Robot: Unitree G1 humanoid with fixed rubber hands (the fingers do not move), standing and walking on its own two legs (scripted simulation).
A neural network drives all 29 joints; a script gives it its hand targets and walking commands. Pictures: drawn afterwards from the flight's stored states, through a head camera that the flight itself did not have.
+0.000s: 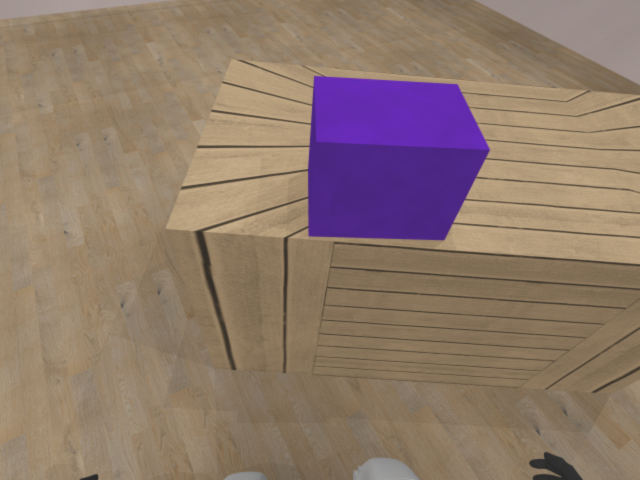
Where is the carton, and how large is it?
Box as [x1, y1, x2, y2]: [308, 76, 489, 239]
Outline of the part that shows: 314,76 308,162 309,235 444,239 489,150 457,84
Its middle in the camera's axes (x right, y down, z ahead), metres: +0.12 -0.14 +0.71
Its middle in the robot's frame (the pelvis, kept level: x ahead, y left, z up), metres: +0.64 -0.09 +0.02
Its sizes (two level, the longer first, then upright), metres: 0.262 0.193 0.214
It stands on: a pedestal, 0.68 m high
